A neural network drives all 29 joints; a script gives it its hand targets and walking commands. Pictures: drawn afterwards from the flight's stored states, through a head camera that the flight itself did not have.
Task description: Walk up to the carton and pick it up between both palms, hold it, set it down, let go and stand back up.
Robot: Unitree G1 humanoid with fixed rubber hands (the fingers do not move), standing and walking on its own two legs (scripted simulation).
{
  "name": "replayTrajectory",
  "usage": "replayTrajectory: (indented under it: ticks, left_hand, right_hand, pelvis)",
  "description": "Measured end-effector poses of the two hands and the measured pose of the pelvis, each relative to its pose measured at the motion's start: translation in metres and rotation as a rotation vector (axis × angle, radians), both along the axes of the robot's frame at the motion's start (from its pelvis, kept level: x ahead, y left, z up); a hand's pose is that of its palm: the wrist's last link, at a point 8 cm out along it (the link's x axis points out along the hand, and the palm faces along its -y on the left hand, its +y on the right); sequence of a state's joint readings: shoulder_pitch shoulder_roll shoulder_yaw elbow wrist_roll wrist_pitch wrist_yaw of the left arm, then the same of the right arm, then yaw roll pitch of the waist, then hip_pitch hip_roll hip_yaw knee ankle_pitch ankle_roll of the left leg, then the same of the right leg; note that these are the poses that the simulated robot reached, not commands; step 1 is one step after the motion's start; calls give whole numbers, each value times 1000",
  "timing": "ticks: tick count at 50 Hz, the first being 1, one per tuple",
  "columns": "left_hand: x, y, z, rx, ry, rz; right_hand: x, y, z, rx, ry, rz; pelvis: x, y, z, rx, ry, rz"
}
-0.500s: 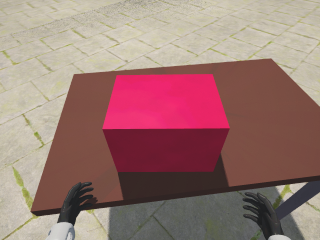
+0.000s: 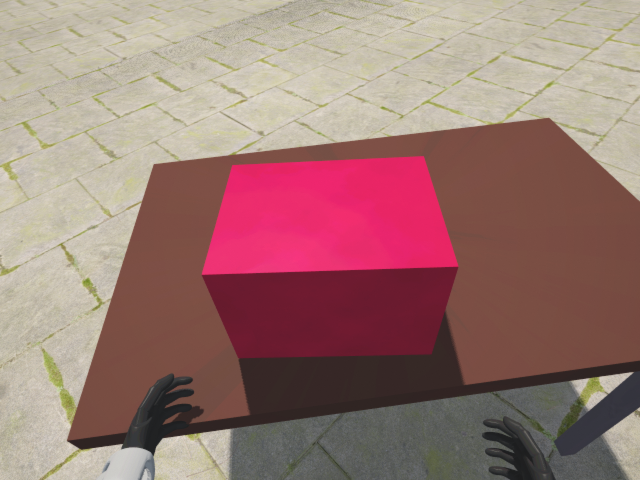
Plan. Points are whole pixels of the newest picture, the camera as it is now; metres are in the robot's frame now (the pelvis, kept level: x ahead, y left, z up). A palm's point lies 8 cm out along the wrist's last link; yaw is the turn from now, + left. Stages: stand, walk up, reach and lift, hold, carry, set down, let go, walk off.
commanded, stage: set down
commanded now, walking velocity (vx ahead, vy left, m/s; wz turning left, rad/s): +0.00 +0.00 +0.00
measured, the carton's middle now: (330, 258) +0.45 +0.03 +0.01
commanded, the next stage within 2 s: let go in 0.24 s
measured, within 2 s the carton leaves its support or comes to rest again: neither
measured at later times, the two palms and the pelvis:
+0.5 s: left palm (147, 435) +0.19 +0.25 -0.02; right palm out of the picture +0.14 -0.23 -0.09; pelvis -0.02 +0.00 +0.00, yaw +0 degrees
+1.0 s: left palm (147, 445) +0.18 +0.25 -0.03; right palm out of the picture +0.08 -0.25 -0.11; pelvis -0.03 +0.00 -0.01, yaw +2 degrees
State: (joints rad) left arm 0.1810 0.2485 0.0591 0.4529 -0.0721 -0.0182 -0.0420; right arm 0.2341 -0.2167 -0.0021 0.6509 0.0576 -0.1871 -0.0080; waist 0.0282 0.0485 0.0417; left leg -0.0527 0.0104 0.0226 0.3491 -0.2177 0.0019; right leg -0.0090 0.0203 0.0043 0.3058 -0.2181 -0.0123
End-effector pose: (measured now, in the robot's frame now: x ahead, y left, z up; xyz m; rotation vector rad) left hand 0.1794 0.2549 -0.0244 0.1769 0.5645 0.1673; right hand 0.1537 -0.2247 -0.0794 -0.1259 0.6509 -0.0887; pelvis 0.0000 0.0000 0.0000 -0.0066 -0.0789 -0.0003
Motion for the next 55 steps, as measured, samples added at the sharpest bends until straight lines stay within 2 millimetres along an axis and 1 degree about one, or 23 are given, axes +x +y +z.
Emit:
replayTrajectory:
  ticks: [7, 18, 31, 39, 40, 42, 47, 50, 55]
  left_hand:
    - [3, -2, 2, 20, 27, -1]
    - [6, -3, 3, 36, 55, -7]
    - [6, -4, 2, 30, 39, -4]
    - [7, -3, 3, 27, 45, -15]
    - [7, -4, 3, 47, 43, -37]
    - [5, -4, 2, 85, 22, -75]
    - [-1, -4, -2, 82, -52, -70]
    - [-3, -3, -4, 73, -71, -66]
    - [-7, -2, -5, 69, -84, -77]
  right_hand:
    - [-5, -6, -7, -18, 48, 10]
    - [-5, -4, -11, -12, 55, 32]
    - [-16, -14, -4, -37, 50, 18]
    - [-20, -10, -4, -29, 61, 22]
    - [-21, -10, -5, -40, 71, 29]
    - [-28, -10, -11, -62, 118, 38]
    - [-59, -19, -25, -99, 257, 37]
    - [-73, -27, -26, -114, 293, 17]
    - [-86, -32, -24, -126, 301, -7]
  pelvis:
    - [-4, -2, 0, 3, -5, 2]
    - [-12, -4, -1, 7, -9, 5]
    - [-19, -2, -2, 6, -22, -4]
    - [-22, 3, -2, 7, -20, -10]
    - [-22, 3, -3, 6, -11, -5]
    - [-24, 3, -4, 4, 6, 12]
    - [-29, 1, -6, 2, 24, 24]
    - [-31, 2, -7, 1, 26, 29]
    - [-34, 4, -9, 0, 22, 36]
